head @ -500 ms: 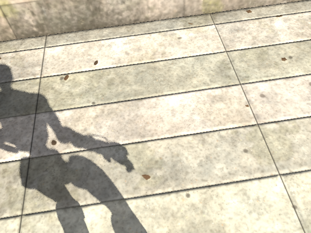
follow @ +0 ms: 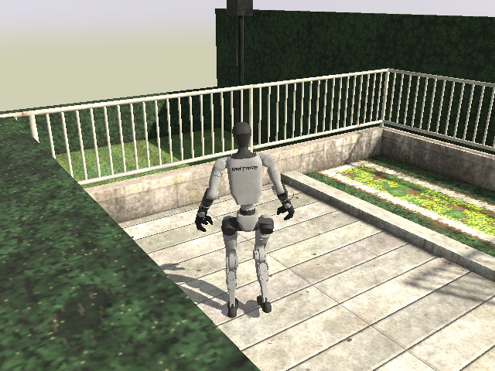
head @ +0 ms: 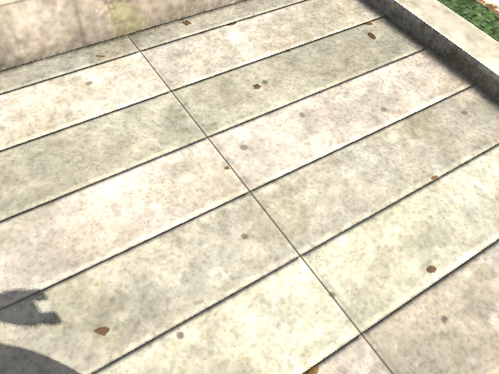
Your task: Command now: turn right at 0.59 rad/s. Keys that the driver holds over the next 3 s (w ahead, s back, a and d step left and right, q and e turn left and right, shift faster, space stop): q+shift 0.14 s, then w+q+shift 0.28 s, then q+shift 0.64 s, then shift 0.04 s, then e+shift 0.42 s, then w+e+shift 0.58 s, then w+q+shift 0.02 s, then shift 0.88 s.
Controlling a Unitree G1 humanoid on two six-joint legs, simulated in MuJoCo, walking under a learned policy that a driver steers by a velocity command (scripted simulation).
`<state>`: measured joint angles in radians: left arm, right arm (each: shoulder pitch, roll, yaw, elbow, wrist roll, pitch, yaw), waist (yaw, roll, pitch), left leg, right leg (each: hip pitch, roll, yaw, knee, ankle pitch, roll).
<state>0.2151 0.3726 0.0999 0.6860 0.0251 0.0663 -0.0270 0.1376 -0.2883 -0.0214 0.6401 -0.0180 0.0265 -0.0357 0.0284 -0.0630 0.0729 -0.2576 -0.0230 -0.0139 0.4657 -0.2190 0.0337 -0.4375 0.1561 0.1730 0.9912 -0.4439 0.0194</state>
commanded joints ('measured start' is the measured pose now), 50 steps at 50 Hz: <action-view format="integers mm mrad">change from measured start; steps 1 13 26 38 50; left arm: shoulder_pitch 67 265 89 44 -105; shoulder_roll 78 173 24 34 21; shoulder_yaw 18 -10 -41 -53 -57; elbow -26 58 75 -23 -71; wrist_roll -12 21 6 11 17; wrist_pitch -1 -61 -160 -123 -33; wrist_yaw -14 54 47 43 54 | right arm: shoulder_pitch -9 -6 -122 155 155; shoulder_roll -122 -32 -46 -194 -199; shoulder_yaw -33 -47 -45 -109 -115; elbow -52 -28 -61 -12 -5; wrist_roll -4 31 -20 24 14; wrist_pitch -15 -3 -7 -5 16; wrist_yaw -1 56 143 49 26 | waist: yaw -3 135 12 -63 -70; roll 217 -173 -29 45 127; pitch -90 -97 114 -201 -131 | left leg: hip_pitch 108 -586 -543 253 64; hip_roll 226 -68 112 244 72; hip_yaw -166 -62 67 -445 -511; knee -146 304 482 -116 -149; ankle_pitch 383 -415 115 411 107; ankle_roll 152 3 -27 288 138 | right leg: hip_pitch -66 788 388 -240 -238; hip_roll -38 -488 -365 -228 -179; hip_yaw -58 261 -311 -101 -40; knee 186 -848 -861 426 9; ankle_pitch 13 -324 498 52 202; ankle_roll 31 -154 -124 14 59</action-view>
